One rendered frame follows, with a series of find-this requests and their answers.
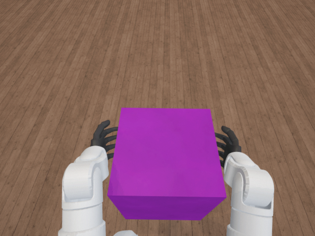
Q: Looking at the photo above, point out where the right robot hand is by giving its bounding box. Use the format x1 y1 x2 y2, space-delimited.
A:
215 126 241 168

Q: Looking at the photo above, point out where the left robot forearm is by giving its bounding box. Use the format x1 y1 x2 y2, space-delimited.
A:
58 146 109 236

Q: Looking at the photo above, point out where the right robot forearm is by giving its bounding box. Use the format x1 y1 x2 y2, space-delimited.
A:
223 152 274 236

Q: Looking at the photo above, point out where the carton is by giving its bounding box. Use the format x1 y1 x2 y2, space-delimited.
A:
107 108 227 220

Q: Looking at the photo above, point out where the left robot hand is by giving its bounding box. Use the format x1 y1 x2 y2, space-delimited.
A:
91 120 118 160

